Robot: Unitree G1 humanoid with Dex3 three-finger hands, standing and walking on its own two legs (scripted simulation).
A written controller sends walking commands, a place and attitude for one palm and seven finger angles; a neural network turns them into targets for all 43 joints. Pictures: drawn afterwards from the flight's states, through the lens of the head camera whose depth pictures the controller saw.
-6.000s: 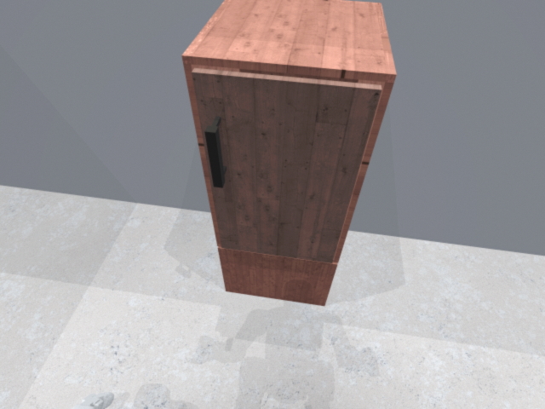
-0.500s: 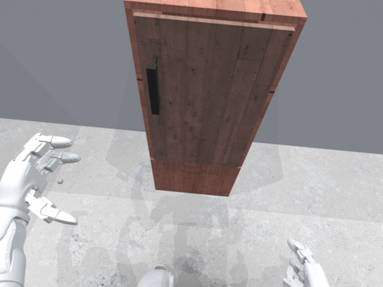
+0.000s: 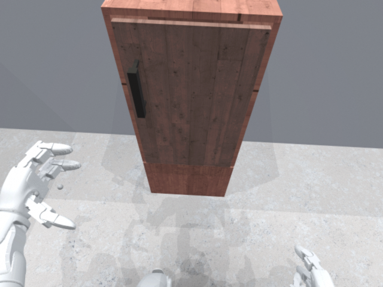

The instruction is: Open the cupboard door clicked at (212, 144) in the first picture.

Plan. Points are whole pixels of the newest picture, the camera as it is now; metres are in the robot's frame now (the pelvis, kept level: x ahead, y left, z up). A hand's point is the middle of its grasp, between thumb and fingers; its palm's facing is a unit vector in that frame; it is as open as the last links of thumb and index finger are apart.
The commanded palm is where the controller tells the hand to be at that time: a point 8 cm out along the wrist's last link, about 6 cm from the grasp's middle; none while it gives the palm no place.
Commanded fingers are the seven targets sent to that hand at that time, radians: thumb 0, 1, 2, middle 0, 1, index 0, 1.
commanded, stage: raise the hand with hooked fingers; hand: left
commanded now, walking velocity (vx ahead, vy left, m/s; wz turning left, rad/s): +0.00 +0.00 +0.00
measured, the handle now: (139, 90) +0.59 +0.17 +0.05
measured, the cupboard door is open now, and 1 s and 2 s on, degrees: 0 0 0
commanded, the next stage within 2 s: move the hooked fingers beside the handle in 0.04 s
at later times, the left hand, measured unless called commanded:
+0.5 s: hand (76, 158) +0.35 +0.26 +0.07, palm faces -0.04 -1.00 -0.03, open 14.0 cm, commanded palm +0.33 +0.32 +0.06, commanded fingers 0.00 -0.50 0.30 -0.30 -1.20 -0.30 -1.20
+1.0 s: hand (87, 132) +0.43 +0.26 +0.05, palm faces -0.02 -1.00 -0.01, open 14.0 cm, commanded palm +0.41 +0.31 +0.06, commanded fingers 0.00 -0.50 0.30 -0.30 -1.20 -0.30 -1.20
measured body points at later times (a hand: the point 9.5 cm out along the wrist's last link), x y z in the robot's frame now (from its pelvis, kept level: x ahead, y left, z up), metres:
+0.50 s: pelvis +0.01 +0.00 -0.01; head +0.07 +0.00 +0.44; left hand +0.35 +0.31 +0.07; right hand +0.13 -0.27 -0.10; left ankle +0.05 +0.11 -0.69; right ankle -0.02 -0.10 -0.69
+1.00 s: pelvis +0.01 +0.02 -0.01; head +0.10 +0.04 +0.43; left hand +0.42 +0.32 +0.06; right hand +0.08 -0.26 -0.11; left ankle +0.05 +0.11 -0.69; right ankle -0.01 -0.10 -0.69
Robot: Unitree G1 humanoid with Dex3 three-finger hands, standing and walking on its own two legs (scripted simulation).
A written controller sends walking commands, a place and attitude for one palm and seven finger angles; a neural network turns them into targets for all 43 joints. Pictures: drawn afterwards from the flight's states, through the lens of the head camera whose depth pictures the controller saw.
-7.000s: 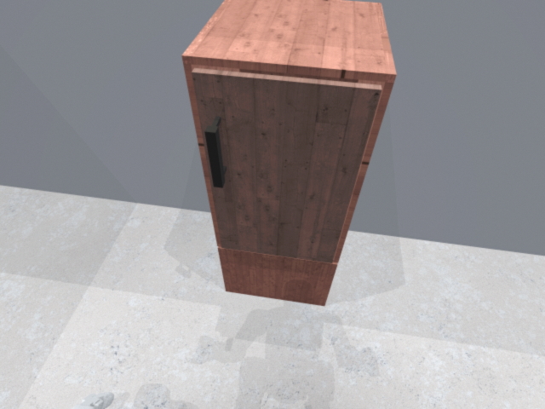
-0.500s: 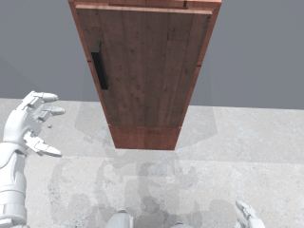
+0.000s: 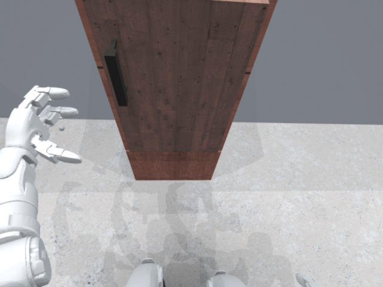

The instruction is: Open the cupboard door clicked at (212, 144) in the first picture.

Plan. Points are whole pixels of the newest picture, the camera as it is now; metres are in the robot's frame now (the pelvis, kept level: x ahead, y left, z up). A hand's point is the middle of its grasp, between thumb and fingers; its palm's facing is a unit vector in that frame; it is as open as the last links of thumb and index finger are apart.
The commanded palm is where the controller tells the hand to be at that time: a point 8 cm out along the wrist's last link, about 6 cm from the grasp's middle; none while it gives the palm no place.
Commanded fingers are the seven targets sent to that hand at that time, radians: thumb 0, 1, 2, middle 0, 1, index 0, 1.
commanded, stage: move the hooked fingers beside the handle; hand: left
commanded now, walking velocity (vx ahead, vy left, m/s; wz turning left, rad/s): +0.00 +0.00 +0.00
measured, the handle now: (118, 74) +0.58 +0.17 +0.06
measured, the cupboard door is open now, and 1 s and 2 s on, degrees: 0 0 0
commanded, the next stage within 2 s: slide the fingers in behind the handle in 1.54 s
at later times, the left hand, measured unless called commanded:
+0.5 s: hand (79, 99) +0.49 +0.24 +0.07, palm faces +0.01 -1.00 -0.03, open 14.0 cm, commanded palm +0.47 +0.29 +0.06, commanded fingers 0.00 -0.50 0.30 -0.30 -1.20 -0.30 -1.20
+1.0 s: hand (86, 90) +0.52 +0.24 +0.06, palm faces +0.01 -1.00 -0.03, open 14.0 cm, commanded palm +0.50 +0.28 +0.06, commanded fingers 0.00 -0.50 0.30 -0.30 -1.20 -0.30 -1.20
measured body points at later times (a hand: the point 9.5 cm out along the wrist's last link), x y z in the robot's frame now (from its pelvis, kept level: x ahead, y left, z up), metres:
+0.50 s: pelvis +0.00 +0.00 -0.01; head +0.12 +0.03 +0.42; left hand +0.48 +0.30 +0.07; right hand +0.00 -0.27 -0.11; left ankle +0.04 +0.09 -0.68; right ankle -0.02 -0.12 -0.68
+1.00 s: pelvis +0.01 -0.01 -0.02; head +0.16 +0.02 +0.41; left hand +0.52 +0.29 +0.06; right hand -0.03 -0.27 -0.12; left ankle +0.04 +0.09 -0.68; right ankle -0.02 -0.12 -0.68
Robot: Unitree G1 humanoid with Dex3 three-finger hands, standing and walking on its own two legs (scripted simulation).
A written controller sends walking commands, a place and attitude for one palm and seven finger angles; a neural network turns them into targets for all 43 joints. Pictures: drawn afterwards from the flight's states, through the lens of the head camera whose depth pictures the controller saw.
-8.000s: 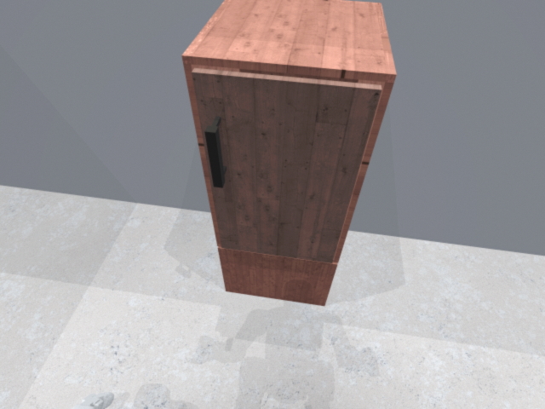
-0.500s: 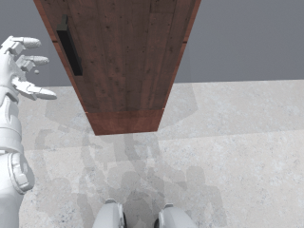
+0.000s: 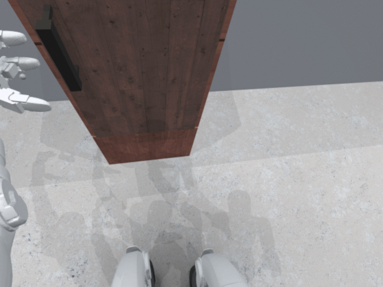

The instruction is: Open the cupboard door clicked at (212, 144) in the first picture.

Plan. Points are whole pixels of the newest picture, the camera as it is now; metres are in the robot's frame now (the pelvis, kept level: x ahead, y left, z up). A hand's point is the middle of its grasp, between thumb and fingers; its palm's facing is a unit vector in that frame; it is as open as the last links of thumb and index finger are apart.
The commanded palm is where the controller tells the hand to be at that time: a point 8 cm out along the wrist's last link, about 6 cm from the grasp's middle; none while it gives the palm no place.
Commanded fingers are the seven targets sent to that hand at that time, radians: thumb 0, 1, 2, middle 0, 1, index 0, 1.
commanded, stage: move the hooked fingers beside the handle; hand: left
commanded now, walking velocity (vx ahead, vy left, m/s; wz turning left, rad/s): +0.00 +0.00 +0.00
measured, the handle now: (63, 52) +0.56 +0.21 +0.08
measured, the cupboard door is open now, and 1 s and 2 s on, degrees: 0 0 0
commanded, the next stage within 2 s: slide the fingers in behind the handle in 0.54 s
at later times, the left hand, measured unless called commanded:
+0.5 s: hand (19, 75) +0.50 +0.27 +0.08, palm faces +0.07 -1.00 -0.02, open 14.0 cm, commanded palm +0.49 +0.31 +0.07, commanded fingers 0.00 -0.50 0.30 -0.30 -1.20 -0.30 -1.20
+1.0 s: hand (34, 78) +0.50 +0.25 +0.07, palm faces +0.05 -1.00 -0.01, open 14.0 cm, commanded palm +0.48 +0.28 +0.07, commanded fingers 0.00 -0.50 0.30 -0.30 -1.20 -0.30 -1.20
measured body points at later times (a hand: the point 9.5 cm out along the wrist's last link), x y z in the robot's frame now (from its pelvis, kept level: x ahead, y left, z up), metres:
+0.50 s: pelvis +0.00 +0.00 +0.00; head +0.14 +0.04 +0.42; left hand +0.49 +0.32 +0.08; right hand +0.01 -0.27 -0.10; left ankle +0.03 +0.10 -0.66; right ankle -0.02 -0.11 -0.66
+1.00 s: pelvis -0.01 +0.01 +0.00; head +0.13 +0.04 +0.43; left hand +0.49 +0.30 +0.08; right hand -0.02 -0.26 -0.10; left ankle +0.03 +0.10 -0.66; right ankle -0.02 -0.11 -0.66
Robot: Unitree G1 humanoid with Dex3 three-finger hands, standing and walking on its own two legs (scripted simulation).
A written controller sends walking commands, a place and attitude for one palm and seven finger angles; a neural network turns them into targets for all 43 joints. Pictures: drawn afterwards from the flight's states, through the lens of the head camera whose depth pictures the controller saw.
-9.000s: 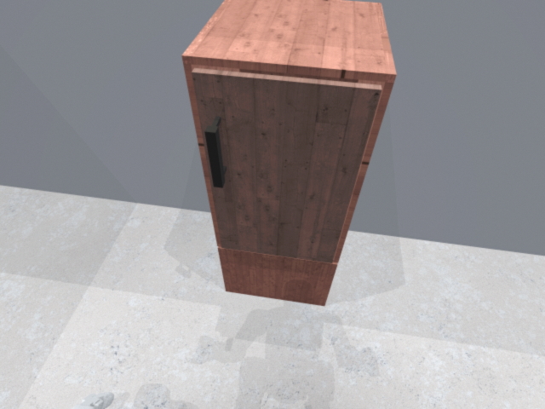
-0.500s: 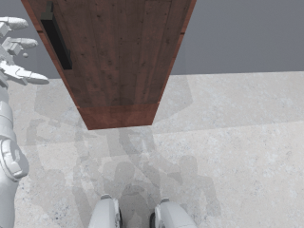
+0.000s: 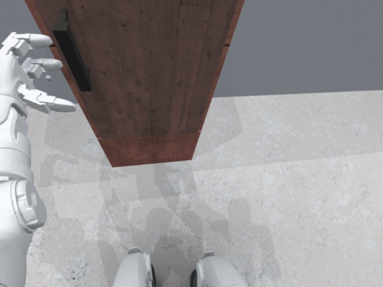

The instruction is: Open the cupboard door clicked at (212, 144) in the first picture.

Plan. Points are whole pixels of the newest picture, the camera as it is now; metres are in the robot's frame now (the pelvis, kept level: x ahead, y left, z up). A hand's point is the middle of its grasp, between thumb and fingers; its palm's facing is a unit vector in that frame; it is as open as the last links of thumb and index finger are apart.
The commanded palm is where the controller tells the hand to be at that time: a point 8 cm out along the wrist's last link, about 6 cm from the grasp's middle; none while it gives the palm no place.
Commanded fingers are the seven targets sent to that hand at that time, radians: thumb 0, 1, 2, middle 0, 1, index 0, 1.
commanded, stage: slide the fingers in behind the handle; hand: left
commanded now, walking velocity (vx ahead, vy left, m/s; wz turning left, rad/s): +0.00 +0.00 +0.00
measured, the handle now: (76, 53) +0.57 +0.19 +0.08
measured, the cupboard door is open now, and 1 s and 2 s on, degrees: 0 0 0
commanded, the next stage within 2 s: close the thumb around the handle in 1.24 s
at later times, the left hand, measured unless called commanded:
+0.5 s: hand (68, 74) +0.52 +0.20 +0.08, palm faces +0.04 -1.00 -0.01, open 14.0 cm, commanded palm +0.49 +0.24 +0.08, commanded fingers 0.00 -0.50 0.30 -0.30 -1.20 -0.30 -1.20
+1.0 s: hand (81, 75) +0.51 +0.18 +0.08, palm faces +0.07 -1.00 +0.00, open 14.0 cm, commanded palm +0.49 +0.22 +0.08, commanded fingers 0.00 -0.50 0.30 -0.30 -1.20 -0.30 -1.20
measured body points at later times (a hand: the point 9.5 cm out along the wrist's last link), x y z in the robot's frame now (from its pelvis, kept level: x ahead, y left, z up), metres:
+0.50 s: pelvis +0.00 -0.01 +0.00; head +0.14 +0.02 +0.43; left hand +0.51 +0.25 +0.08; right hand +0.00 -0.27 -0.11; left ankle +0.04 +0.09 -0.66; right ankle -0.02 -0.12 -0.66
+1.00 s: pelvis +0.00 -0.01 +0.00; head +0.13 +0.01 +0.43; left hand +0.50 +0.23 +0.08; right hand +0.01 -0.28 -0.11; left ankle +0.04 +0.09 -0.66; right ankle -0.02 -0.12 -0.66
